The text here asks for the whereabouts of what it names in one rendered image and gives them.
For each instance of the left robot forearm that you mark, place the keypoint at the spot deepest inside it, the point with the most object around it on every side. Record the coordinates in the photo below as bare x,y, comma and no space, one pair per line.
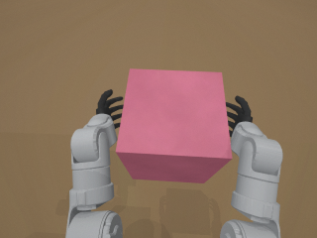
90,161

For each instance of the robot left hand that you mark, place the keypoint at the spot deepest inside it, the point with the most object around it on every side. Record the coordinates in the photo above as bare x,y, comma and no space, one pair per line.
104,104

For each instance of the robot right hand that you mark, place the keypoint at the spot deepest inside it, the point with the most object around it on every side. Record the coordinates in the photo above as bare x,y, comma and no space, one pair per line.
244,113

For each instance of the right robot upper arm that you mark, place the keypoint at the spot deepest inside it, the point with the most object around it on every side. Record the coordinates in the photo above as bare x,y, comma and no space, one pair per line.
235,228

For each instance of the right robot forearm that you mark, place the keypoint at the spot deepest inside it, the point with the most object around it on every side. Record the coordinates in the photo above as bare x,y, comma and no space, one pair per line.
258,172

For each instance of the carton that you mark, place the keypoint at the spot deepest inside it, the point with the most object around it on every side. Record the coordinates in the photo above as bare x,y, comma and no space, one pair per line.
174,125

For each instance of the left robot upper arm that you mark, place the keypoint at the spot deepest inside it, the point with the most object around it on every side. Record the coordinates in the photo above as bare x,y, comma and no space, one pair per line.
95,224

